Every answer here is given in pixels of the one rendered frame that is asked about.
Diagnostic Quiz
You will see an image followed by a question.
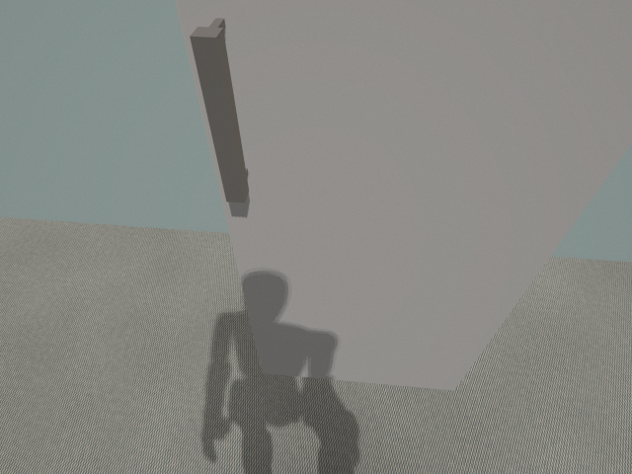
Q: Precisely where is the fridge door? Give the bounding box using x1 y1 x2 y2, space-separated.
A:
177 0 632 391

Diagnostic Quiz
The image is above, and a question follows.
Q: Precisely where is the handle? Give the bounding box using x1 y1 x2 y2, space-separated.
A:
190 18 249 203

